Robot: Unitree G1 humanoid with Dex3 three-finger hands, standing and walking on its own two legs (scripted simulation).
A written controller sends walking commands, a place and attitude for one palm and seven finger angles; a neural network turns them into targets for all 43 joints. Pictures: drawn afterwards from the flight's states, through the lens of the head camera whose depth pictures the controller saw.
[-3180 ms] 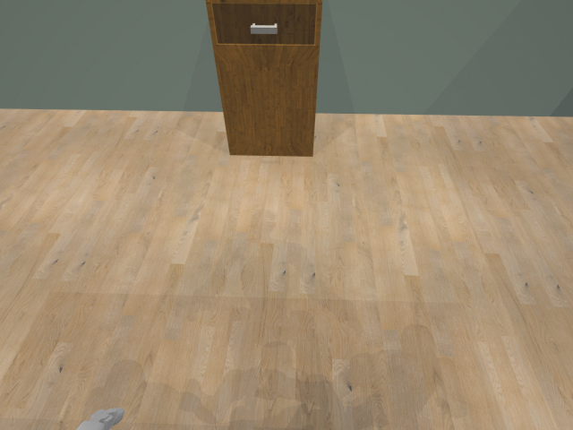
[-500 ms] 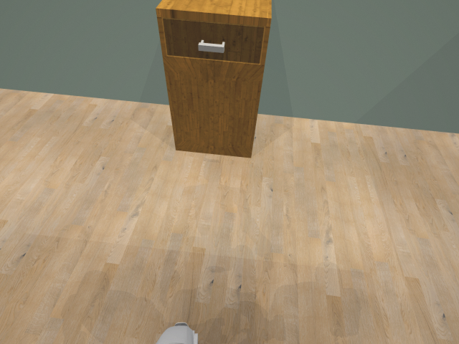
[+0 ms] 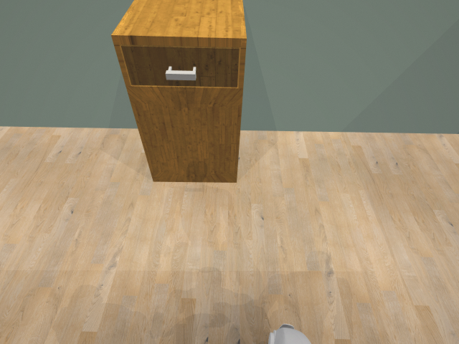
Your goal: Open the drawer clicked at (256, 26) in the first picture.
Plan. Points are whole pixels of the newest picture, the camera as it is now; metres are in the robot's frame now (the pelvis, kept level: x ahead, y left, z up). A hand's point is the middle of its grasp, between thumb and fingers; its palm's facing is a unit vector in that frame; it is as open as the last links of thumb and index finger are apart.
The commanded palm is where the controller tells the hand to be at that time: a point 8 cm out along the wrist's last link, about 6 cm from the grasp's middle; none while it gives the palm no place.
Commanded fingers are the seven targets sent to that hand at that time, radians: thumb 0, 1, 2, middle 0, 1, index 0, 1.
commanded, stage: walk to a spot facing it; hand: left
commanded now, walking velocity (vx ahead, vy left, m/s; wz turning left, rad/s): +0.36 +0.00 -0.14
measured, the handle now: (181, 72) +1.03 +0.23 -0.07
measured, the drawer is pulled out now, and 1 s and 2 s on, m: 0.00 0.00 0.00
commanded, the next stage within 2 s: take the last steps up to it in 0.24 s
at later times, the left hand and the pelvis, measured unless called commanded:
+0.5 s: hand (172, 323) +0.20 +0.13 -0.17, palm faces +0.13 -0.98 -0.18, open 7.3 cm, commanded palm none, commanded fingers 0.00 0.90 0.90 -0.20 -0.30 -0.20 -0.30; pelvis +0.20 -0.05 +0.00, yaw +5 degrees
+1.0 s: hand (162, 236) +0.39 +0.19 -0.17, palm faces +0.11 -0.98 -0.18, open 7.4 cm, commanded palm none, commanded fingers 0.00 0.90 0.90 -0.20 -0.30 -0.20 -0.30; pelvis +0.35 +0.00 +0.00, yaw +4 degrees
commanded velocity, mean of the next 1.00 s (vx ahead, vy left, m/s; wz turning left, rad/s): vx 0.27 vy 0.01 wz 0.08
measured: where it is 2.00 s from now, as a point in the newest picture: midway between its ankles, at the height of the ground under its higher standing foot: (240, 283)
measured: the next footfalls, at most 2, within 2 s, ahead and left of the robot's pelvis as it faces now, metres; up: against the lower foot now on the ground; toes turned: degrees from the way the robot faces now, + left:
right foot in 0.12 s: +0.22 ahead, -0.15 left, +0.00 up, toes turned -10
left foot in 0.62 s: +0.33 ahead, +0.09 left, +0.00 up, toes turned +16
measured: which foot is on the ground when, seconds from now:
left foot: down 0.00-0.14, up 0.16-0.60, down 0.62-1.00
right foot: up 0.00-0.10, down 0.12-0.62, up 0.64-1.00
